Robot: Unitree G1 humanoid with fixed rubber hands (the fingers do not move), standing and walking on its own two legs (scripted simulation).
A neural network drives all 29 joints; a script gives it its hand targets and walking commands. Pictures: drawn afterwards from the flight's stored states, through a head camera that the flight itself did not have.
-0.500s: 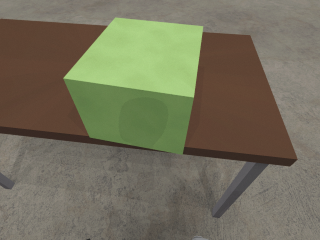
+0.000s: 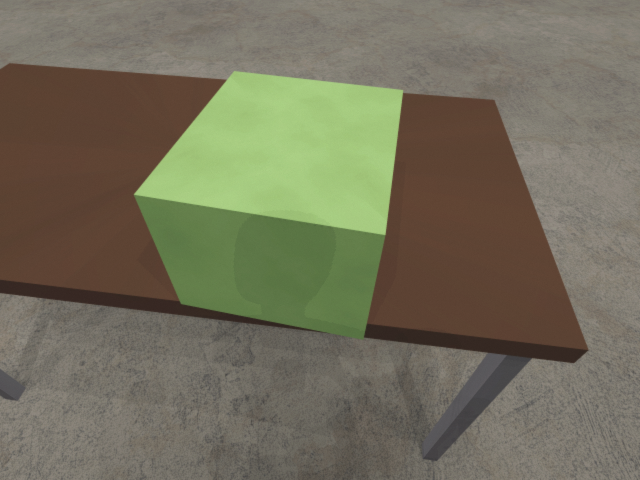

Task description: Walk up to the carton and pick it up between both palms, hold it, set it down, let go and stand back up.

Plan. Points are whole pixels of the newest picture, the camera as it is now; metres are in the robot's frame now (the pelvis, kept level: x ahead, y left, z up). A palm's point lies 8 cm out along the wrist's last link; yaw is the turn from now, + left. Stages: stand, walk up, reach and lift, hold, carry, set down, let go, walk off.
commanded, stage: walk up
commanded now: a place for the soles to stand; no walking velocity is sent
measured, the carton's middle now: (293, 195) +0.50 +0.07 +0.08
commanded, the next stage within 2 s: none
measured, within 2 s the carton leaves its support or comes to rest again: neither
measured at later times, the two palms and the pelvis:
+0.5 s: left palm out of the picture +0.00 +0.30 -0.14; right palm out of the picture +0.05 -0.23 -0.15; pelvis -0.02 +0.05 -0.02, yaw +0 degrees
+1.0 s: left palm out of the picture +0.09 +0.36 -0.13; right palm out of the picture +0.00 -0.08 -0.14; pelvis +0.00 +0.14 -0.01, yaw -8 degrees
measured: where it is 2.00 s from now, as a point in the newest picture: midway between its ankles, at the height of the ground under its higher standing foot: outside the picture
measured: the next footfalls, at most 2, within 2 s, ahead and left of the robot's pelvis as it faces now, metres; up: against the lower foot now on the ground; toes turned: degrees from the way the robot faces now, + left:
left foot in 0.56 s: +0.10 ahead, +0.27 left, +0.00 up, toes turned +1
right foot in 0.88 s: +0.08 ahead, +0.04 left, +0.00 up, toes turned -4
